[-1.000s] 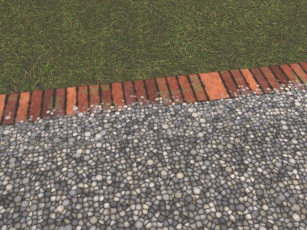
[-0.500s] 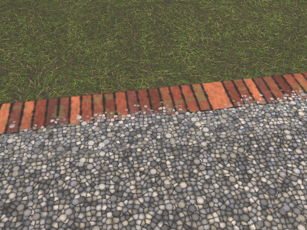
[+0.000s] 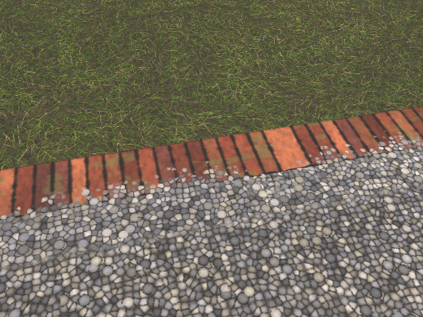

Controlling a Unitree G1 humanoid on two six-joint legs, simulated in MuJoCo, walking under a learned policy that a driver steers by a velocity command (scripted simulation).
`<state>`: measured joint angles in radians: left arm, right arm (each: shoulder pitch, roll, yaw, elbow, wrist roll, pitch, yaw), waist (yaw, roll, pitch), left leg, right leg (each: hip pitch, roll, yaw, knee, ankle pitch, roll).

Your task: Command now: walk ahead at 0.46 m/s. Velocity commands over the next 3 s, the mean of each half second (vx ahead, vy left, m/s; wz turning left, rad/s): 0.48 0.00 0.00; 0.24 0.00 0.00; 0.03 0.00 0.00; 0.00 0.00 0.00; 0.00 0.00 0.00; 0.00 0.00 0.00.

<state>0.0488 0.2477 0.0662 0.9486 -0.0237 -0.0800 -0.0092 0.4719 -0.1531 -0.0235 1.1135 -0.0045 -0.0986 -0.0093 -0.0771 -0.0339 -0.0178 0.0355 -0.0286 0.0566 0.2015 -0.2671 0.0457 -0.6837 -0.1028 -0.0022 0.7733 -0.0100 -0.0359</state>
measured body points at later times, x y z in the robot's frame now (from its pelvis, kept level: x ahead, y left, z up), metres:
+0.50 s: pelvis +0.29 -0.06 +0.00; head +0.31 -0.06 +0.45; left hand +0.28 +0.20 -0.14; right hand +0.45 -0.32 -0.11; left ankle +0.43 +0.12 -0.67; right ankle +0.27 -0.14 -0.75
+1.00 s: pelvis +0.49 +0.01 -0.01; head +0.51 +0.02 +0.44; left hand +0.57 +0.27 -0.16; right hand +0.59 -0.24 -0.14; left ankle +0.57 +0.09 -0.75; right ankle +0.51 -0.15 -0.73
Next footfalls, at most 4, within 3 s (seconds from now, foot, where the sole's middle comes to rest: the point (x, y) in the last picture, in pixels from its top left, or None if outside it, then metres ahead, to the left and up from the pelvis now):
0.20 right None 0.31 -0.14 -0.78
0.72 left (168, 292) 0.61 0.10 -0.78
1.06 right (242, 302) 0.56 -0.14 -0.78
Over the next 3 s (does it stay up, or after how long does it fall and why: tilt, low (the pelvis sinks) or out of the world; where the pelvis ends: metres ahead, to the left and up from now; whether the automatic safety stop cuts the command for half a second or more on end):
stays up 0.55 -0.01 -0.01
